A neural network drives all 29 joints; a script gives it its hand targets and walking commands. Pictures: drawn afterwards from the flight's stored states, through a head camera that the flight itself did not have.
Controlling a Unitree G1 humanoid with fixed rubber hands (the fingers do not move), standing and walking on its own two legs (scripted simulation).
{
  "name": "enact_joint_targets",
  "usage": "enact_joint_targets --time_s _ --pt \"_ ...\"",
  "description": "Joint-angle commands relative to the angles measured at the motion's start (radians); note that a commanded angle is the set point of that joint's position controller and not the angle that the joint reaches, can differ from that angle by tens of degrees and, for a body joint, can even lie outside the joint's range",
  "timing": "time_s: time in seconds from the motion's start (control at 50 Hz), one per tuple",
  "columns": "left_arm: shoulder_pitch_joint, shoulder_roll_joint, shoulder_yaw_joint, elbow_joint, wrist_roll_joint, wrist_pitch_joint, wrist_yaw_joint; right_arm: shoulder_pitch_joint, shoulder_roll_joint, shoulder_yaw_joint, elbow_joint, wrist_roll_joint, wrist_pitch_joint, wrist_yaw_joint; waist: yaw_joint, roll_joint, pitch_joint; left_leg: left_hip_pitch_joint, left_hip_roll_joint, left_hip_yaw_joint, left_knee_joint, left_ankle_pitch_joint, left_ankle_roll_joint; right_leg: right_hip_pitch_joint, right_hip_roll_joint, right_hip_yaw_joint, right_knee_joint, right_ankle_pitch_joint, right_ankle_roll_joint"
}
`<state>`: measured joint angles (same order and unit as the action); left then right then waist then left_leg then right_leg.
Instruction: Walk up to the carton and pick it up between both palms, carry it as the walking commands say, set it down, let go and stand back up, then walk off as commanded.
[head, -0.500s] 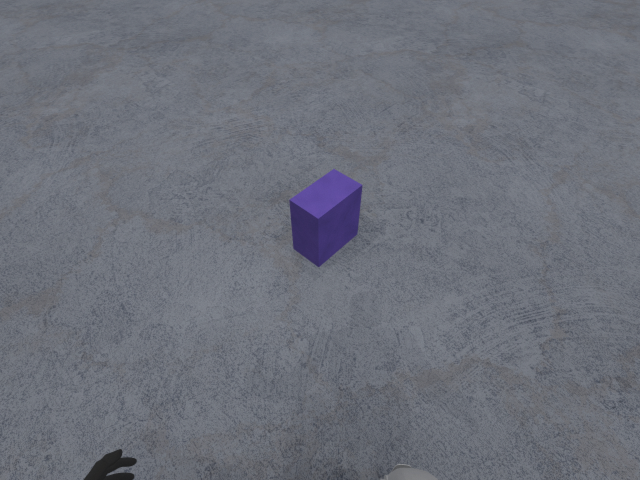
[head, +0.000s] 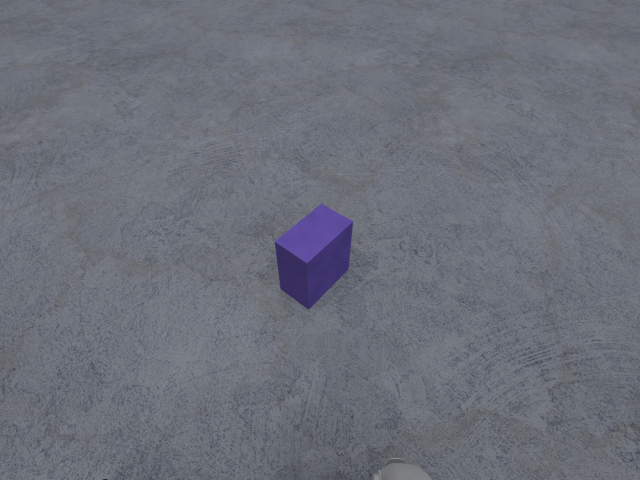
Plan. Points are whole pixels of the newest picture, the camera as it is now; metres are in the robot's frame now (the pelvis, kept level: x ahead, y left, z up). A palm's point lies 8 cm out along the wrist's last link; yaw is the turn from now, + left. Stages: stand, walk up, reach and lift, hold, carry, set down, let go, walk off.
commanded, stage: walk up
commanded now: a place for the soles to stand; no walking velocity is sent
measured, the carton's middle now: (315, 257) +0.95 -0.02 -0.60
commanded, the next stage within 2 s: none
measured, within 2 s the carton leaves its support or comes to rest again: neither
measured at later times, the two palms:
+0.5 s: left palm (101, 437) +0.24 +0.31 -0.11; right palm (588, 431) +0.20 -0.35 -0.08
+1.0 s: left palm (139, 365) +0.35 +0.29 -0.12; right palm (530, 311) +0.39 -0.36 -0.09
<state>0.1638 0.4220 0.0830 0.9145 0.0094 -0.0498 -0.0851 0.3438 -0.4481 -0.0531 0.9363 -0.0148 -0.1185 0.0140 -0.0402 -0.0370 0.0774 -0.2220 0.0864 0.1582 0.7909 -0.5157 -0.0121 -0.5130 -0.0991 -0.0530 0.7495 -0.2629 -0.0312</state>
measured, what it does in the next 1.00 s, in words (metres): walks ahead: left foot, then right foot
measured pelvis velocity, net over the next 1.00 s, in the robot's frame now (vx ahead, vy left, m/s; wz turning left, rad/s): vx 0.30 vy -0.03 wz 0.04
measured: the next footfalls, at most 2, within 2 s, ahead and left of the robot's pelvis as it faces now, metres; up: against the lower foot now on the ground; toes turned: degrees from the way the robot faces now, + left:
left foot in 0.26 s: +0.19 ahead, +0.12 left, +0.00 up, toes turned +10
right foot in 0.54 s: +0.32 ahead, -0.16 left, +0.00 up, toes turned -5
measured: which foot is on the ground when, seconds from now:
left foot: down 0.00-0.02, up 0.04-0.24, down 0.26-0.58, up 0.60-0.80, down 0.82-1.00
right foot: down 0.00-0.28, up 0.30-0.52, down 0.54-0.82, up 0.84-1.00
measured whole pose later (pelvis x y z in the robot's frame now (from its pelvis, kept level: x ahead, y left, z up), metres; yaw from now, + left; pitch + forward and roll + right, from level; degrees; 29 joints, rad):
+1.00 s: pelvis +0.30 -0.03 -0.01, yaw +2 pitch -4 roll +2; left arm 0.25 0.43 0.07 0.93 0.01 -0.03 -0.05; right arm 0.25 -0.42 -0.04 0.90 -0.03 -0.12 0.00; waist 0.01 -0.07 0.09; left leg -0.40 0.05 0.15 0.88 -0.41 0.03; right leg -0.53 -0.09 -0.02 1.11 -0.51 -0.03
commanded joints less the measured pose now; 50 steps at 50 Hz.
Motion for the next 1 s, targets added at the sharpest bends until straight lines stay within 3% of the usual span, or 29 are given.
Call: enact_joint_targets --time_s 0.0,0.02,0.06,0.1,0.18,0.2,0.22,0.24,0.26,0.28,0.32,0.34,0.4,0.46,0.52,0.54,0.56,0.58,0.6,0.66,0.7,0.74,0.76,0.78,0.8,0.82,0.84,0.88,0.98 --pt "0.276 0.359 0.11 -0.054 0.006 -0.048 0.048 -0.041 -0.123 -0.025 -0.135 0.031 -0.024 -0.004 0.197 -0.36 -0.264 -0.524 -0.065 -0.046 0.512 0.24 0.039 0.702 -0.254 0.511 -0.368 -0.247 -0.194" --pt "0.249 0.387 0.104 -0.078 -0.015 -0.044 0.051 -0.106 -0.225 -0.045 -0.146 0.032 -0.017 -0.013 0.179 -0.224 -0.247 -0.639 -0.069 -0.14 0.541 -0.004 0.043 0.71 -0.36 0.746 -0.451 -0.332 -0.283" --pt "0.177 0.31 0.088 -0.097 -0.014 -0.041 0.056 -0.099 -0.272 -0.054 -0.09 0.016 -0.012 -0.017 0.144 -0.043 -0.173 -0.627 0.001 -0.216 0.521 0.032 0.043 0.608 -0.303 0.538 -0.362 -0.168 -0.295" --pt "0.089 0.293 0.08 -0.127 -0.007 -0.038 0.064 -0.027 -0.218 -0.045 -0.064 0.029 -0.015 -0.012 0.084 -0.095 -0.13 -0.502 0.034 -0.201 0.321 0.015 0.041 0.414 -0.265 0.345 -0.315 -0.045 -0.252" --pt "-0.017 0.308 0.075 -0.155 0.012 -0.029 0.043 0.054 -0.199 -0.056 -0.021 0.02 -0.007 0.016 0.033 -0.219 -0.049 -0.204 -0.011 -0.079 0.044 0.035 0.037 0.039 -0.216 0.192 -0.373 -0.325 -0.23" --pt "-0.056 0.299 0.066 -0.159 0.014 -0.025 0.038 0.125 -0.192 -0.068 0.005 0.008 -0.01 0.011 -0.02 -0.165 -0.05 -0.086 -0.033 -0.038 -0.048 0.149 0.05 -0.041 -0.215 0.169 -0.315 -0.37 -0.203" --pt "-0.066 0.243 0.044 -0.176 0.015 -0.022 0.035 0.211 -0.217 -0.085 0.038 0.002 -0.014 0.006 -0.061 -0.033 -0.11 0.109 -0.056 -0.074 -0.108 0.157 0.063 -0.158 -0.152 0.101 -0.129 -0.41 -0.151" --pt "-0.084 0.15 0.013 -0.187 0.015 -0.011 0.036 0.312 -0.292 -0.117 0.062 -0.017 -0.019 -0.008 -0.142 0.227 -0.125 0.235 0.067 -0.351 -0.318 -0.181 0.126 -0.368 -0.043 -0.034 0.234 -0.492 -0.079" --pt "-0.164 0.116 0.004 -0.244 0.006 -0.003 0.044 0.252 -0.415 -0.132 0.006 -0.024 -0.024 -0.027 -0.147 0.41 -0.017 0.171 0.328 -0.915 -0.67 -0.584 0.196 -0.573 0.072 0.0 0.485 -0.339 -0.025" --pt "-0.203 0.242 0.033 -0.216 0.018 0.002 0.051 0.079 -0.411 -0.122 -0.051 -0.002 -0.028 -0.041 -0.11 0.09 0.052 0.048 0.378 -0.958 -0.675 -0.507 0.22 -0.489 0.002 0.173 0.491 -0.199 0.001" --pt "-0.104 0.243 0.034 -0.163 0.001 -0.015 0.04 0.046 -0.337 -0.11 -0.06 -0.004 -0.032 -0.039 -0.051 0.062 0.013 0.128 0.321 -0.769 -0.514 -0.23 0.272 -0.443 -0.054 0.124 0.417 -0.116 0.001" --pt "-0.085 0.241 0.042 -0.148 0.006 -0.018 0.04 0.031 -0.334 -0.107 -0.064 -0.015 -0.032 -0.039 -0.039 0.127 -0.002 0.094 0.321 -0.719 -0.471 -0.162 0.303 -0.398 -0.053 0.105 0.416 -0.184 0.013" --pt "-0.043 0.234 0.047 -0.115 0.001 -0.026 0.031 -0.006 -0.333 -0.103 -0.068 -0.011 -0.029 -0.029 -0.015 0.184 0.019 -0.07 0.295 -0.5 -0.413 0.068 0.302 -0.21 -0.059 0.072 0.271 -0.204 0.014" --pt "-0.005 0.214 0.058 -0.1 -0.006 -0.025 0.015 -0.085 -0.322 -0.089 -0.09 -0.009 -0.023 -0.021 0.025 0.238 -0.005 -0.172 0.243 -0.387 -0.384 0.126 0.242 -0.008 -0.022 0.039 0.096 -0.122 0.002" --pt "0.243 0.241 0.086 -0.018 0.009 -0.029 0.032 -0.126 -0.243 -0.055 -0.1 -0.007 -0.005 -0.01 0.161 0.069 -0.137 -0.444 0.109 -0.185 -0.013 0.136 0.154 0.495 0.105 -0.049 -0.045 -0.113 -0.022" --pt "0.366 0.33 0.119 -0.002 0.018 -0.035 0.05 -0.134 -0.16 -0.034 -0.119 0.003 -0.002 -0.009 0.239 -0.238 -0.164 -0.601 -0.006 -0.049 0.409 0.194 0.082 0.611 -0.08 0.291 -0.272 -0.436 -0.065" --pt "0.315 0.423 0.125 -0.064 0.008 -0.045 0.061 -0.158 -0.14 -0.023 -0.158 0.017 -0.006 -0.016 0.215 -0.335 -0.143 -0.764 -0.089 -0.12 0.531 -0.017 0.049 0.58 -0.344 0.791 -0.524 -0.518 -0.204" --pt "0.224 0.399 0.112 -0.073 -0.004 -0.04 0.053 -0.189 -0.261 -0.053 -0.126 0.011 0.004 -0.023 0.177 -0.104 -0.125 -0.718 -0.029 -0.22 0.568 -0.007 0.048 0.538 -0.353 0.794 -0.478 -0.485 -0.265" --pt "0.17 0.349 0.096 -0.105 -0.002 -0.039 0.057 -0.153 -0.28 -0.057 -0.099 0.002 0.001 -0.02 0.146 -0.058 -0.084 -0.677 0.018 -0.198 0.547 0.023 0.047 0.484 -0.328 0.665 -0.397 -0.346 -0.275" --pt "0.117 0.306 0.084 -0.111 -0.001 -0.044 0.07 -0.065 -0.228 -0.048 -0.062 0.015 -0.011 -0.018 0.083 -0.068 -0.064 -0.543 0.054 -0.194 0.341 -0.009 0.039 0.324 -0.294 0.394 -0.31 0.031 -0.262" --pt "0.088 0.315 0.076 -0.105 0.007 -0.046 0.063 -0.052 -0.216 -0.048 -0.044 0.018 -0.012 -0.005 0.067 -0.134 -0.034 -0.397 0.035 -0.145 0.219 -0.018 0.046 0.165 -0.293 0.334 -0.325 0.008 -0.267" --pt "0.02 0.318 0.071 -0.134 0.008 -0.039 0.056 0.024 -0.202 -0.062 -0.022 0.014 -0.006 0.005 0.025 -0.182 -0.054 -0.189 -0.003 -0.082 0.066 0.096 0.046 0.053 -0.213 0.2 -0.283 -0.071 -0.231" --pt "-0.027 0.286 0.056 -0.143 0.006 -0.031 0.052 0.103 -0.201 -0.068 0.001 0.01 -0.01 0.004 -0.032 -0.124 -0.079 -0.022 -0.045 -0.052 -0.051 0.2 0.044 -0.045 -0.169 0.135 -0.18 -0.138 -0.193" --pt "-0.016 0.213 0.031 -0.148 0.009 -0.021 0.052 0.201 -0.238 -0.093 0.04 -0.005 -0.013 -0.004 -0.079 0.031 -0.127 0.168 -0.069 -0.097 -0.105 0.142 0.068 -0.176 -0.095 0.061 0.052 -0.255 -0.142" --pt "-0.045 0.127 0.011 -0.175 -0.004 -0.018 0.052 0.293 -0.339 -0.126 0.049 -0.024 -0.016 -0.022 -0.146 0.354 -0.127 0.272 0.166 -0.551 -0.4 -0.241 0.151 -0.413 0.04 -0.072 0.437 -0.317 -0.063" --pt "-0.102 0.158 0.011 -0.207 0.0 -0.006 0.059 0.177 -0.411 -0.126 -0.036 -0.018 -0.021 -0.04 -0.128 0.273 -0.076 0.191 0.352 -0.94 -0.6 -0.419 0.229 -0.492 0.067 0.082 0.549 -0.267 -0.029" --pt "-0.096 0.267 0.036 -0.179 0.009 -0.003 0.064 0.04 -0.396 -0.113 -0.08 0.016 -0.02 -0.044 -0.07 0.058 -0.001 0.098 0.369 -0.925 -0.568 -0.346 0.254 -0.417 -0.007 0.169 0.509 -0.217 -0.008" --pt "-0.029 0.248 0.035 -0.137 -0.001 -0.016 0.057 0.002 -0.341 -0.103 -0.079 -0.007 -0.018 -0.04 -0.033 0.094 0.006 0.067 0.334 -0.767 -0.476 -0.211 0.316 -0.373 -0.045 0.116 0.452 -0.236 0.0" --pt "0.06 0.242 0.055 -0.072 0.008 -0.014 0.043 -0.043 -0.328 -0.095 -0.083 -0.014 -0.014 -0.029 0.006 0.165 -0.004 -0.139 0.297 -0.52 -0.405 -0.008 0.295 -0.125 -0.034 0.069 0.291 -0.201 0.004"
